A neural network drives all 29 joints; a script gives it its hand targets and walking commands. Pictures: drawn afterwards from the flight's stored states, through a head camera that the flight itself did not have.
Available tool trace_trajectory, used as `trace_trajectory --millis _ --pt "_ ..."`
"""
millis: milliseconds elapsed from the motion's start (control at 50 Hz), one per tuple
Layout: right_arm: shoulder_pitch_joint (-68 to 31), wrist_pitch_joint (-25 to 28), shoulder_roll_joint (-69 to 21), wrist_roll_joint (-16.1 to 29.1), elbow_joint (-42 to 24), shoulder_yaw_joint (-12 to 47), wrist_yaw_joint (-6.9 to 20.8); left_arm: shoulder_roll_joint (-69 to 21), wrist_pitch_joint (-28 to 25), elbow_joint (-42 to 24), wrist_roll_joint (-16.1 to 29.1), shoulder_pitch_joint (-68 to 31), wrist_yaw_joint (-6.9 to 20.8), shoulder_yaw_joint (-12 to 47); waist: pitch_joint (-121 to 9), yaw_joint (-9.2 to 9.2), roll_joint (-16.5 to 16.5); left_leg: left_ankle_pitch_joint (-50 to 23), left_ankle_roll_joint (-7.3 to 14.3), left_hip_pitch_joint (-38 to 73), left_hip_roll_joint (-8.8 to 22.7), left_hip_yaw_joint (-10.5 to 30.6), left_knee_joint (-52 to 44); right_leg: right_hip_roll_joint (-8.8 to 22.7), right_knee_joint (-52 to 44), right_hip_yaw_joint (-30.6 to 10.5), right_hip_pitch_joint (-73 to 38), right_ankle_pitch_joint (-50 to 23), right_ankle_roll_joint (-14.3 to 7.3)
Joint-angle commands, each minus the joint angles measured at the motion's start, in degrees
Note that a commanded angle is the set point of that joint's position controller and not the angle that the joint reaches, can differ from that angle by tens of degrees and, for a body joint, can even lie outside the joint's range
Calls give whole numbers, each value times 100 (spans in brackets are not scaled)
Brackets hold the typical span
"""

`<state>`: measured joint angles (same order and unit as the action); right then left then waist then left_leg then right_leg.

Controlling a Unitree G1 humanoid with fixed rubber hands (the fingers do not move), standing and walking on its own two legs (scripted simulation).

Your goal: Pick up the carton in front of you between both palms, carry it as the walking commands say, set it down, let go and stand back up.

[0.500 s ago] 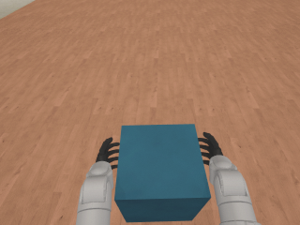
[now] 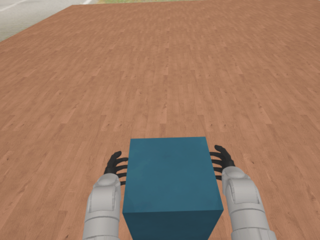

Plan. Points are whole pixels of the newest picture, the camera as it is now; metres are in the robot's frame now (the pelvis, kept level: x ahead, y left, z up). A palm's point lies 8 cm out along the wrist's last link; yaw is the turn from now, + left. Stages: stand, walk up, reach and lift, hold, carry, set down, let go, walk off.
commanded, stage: hold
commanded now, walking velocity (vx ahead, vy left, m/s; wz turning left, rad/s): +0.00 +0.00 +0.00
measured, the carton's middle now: (169, 192) +0.29 +0.00 -0.05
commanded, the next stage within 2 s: set down in 0.46 s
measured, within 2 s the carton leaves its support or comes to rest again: neither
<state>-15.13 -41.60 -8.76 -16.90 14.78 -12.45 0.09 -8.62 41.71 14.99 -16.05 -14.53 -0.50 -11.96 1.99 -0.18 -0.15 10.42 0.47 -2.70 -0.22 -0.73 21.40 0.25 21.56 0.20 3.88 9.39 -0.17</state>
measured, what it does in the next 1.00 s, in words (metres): stands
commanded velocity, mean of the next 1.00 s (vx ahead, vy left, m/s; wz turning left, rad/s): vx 0.00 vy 0.00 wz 0.00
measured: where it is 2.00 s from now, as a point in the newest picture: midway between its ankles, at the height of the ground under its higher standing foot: outside the picture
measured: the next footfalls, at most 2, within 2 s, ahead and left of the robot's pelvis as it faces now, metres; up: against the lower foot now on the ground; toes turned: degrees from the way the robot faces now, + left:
none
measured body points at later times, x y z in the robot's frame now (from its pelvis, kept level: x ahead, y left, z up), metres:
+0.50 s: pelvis -0.01 -0.01 +0.00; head -0.08 -0.01 +0.44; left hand +0.29 +0.14 +0.04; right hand +0.30 -0.16 +0.04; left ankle +0.03 +0.11 -0.74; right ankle +0.04 -0.12 -0.74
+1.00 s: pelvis -0.01 +0.00 -0.03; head +0.14 +0.01 +0.39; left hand +0.35 +0.15 -0.10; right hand +0.34 -0.15 -0.09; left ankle +0.03 +0.11 -0.74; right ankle +0.04 -0.12 -0.74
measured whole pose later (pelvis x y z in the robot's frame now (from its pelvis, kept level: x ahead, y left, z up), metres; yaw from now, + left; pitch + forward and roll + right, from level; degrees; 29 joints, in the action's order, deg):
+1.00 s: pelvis -0.01 +0.00 -0.03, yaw +0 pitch +14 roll +0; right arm -26.2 -14.0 -12.3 -20.0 27.5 -25.4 -0.4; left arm -9.5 13.6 30.4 -19.9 -27.0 0.5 -23.3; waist 3.8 -0.7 0.2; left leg 16.1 0.8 -39.2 -0.9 0.1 41.0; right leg -0.4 40.0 -1.0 39.9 14.4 0.3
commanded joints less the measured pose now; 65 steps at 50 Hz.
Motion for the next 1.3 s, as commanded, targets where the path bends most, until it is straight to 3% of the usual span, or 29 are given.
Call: trace_trajectory --millis 0,180,340,440,520,600,700,820,860,980,1060,1120,1220,1280 --pt "-2619 198 -5404 1372 -51 2779 1480 -5445 -255 -182 1420 -2848 1485 2787 -1024 -16 -34 255 84 -203 -321 557 -441 -431 -314 -464 -199 228 -109" --pt "-3180 226 -5584 1357 392 2633 1724 -5611 -372 299 1348 -3391 1725 2568 -894 4 0 1358 232 -647 -255 526 -454 -373 -287 -425 -206 1250 -68" --pt "-3325 222 -5561 1289 705 2442 1745 -5556 -344 496 1293 -3604 1779 2407 -770 -9 117 1275 199 -494 -333 497 -267 -245 -399 -522 77 1569 -127" --pt "-3301 197 -5537 1314 664 2438 1698 -5524 -281 407 1299 -3548 1739 2426 -814 9 140 927 142 -340 -373 478 -213 -212 -456 -547 118 1329 -138" --pt "-3249 194 -5516 1347 474 2483 1642 -5512 -273 277 1318 -3465 1676 2471 -929 20 52 603 120 -400 -344 505 -284 -267 -372 -516 -193 714 -78" --pt "-3279 339 -5430 1146 703 2143 1567 -5399 -419 562 1104 -3531 1641 2166 -869 2 52 461 107 -469 -372 494 -202 -303 -231 -514 -165 456 -68" --pt "-3513 814 -5223 624 1395 1266 1425 -5046 -914 1319 544 -3785 1581 1357 -813 -46 55 263 125 -946 -399 490 184 -383 169 -462 307 166 -67" --pt "-3035 1836 -4333 -42 1786 449 1114 -3984 -1962 1860 -157 -3355 1320 533 -1219 -52 34 -731 93 -2013 -502 449 986 -514 965 -433 1256 -990 -16" --pt "-3017 2261 -4280 -14 1774 553 1069 -3873 -2389 1902 -109 -3283 1268 658 -1651 -25 25 -1096 53 -2281 -559 423 1243 -573 1275 -438 1543 -1394 -2" --pt "-3565 3338 -4678 483 1641 1705 973 -4374 -3425 1724 453 -3825 1162 1824 -3752 -42 -132 -2239 -55 -2717 -633 459 2229 -737 2326 -392 2436 -2140 102" --pt "-4019 3680 -4682 728 1316 2346 914 -4501 -3726 1604 669 -4104 1024 2378 -5285 -33 -88 -2906 -83 -2638 -610 587 2989 -815 3011 -280 3651 -2079 205" --pt "-4212 3638 -4655 798 1215 2431 865 -4475 -3686 1483 790 -4420 953 2567 -5881 -99 -81 -2468 -154 -3116 -654 533 3379 -855 3397 -199 4267 -1595 214" --pt "-4693 3188 -4865 731 1566 2055 916 -4522 -3245 1792 732 -5075 1140 2322 -5439 -124 -186 -391 -148 -4563 -779 328 3708 -883 3838 -84 5199 -123 195" --pt "-5140 2877 -5028 667 1791 1775 989 -4574 -2939 2105 622 -5471 1306 2023 -5177 -102 -223 388 -94 -5289 -801 265 3935 -905 4093 -36 5666 525 167"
